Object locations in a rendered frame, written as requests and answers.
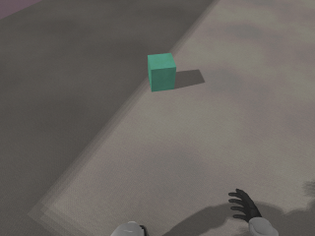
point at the carton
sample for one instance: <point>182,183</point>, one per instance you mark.
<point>161,71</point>

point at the robot left thigh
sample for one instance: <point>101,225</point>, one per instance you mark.
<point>128,229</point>

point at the robot right hand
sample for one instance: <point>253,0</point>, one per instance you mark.
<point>247,206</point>

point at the robot right forearm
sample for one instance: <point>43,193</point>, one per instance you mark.
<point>259,226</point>

